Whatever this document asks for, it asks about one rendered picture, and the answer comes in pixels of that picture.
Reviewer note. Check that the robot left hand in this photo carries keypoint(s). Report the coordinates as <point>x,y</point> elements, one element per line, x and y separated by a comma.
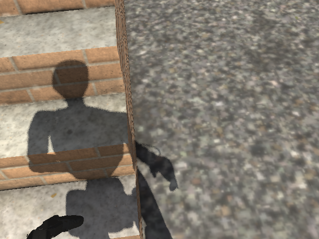
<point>56,225</point>

